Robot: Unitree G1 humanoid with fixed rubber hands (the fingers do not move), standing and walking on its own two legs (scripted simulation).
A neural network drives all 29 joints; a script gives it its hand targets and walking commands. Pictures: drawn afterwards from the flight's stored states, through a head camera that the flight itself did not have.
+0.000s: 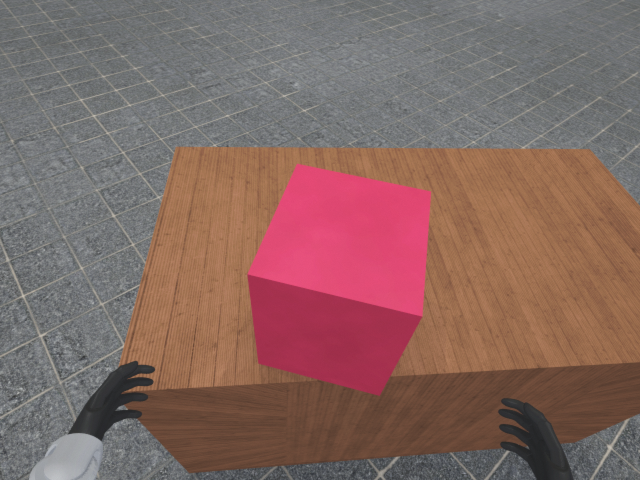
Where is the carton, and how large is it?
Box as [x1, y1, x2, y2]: [247, 164, 430, 395]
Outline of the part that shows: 297,164 247,274 258,363 379,395 422,315 430,191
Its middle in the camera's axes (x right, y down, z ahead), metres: +0.03 +0.07 +0.59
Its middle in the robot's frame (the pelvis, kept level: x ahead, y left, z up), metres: +0.40 -0.02 -0.02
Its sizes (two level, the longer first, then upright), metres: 0.210 0.200 0.250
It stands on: a pedestal, 0.63 m high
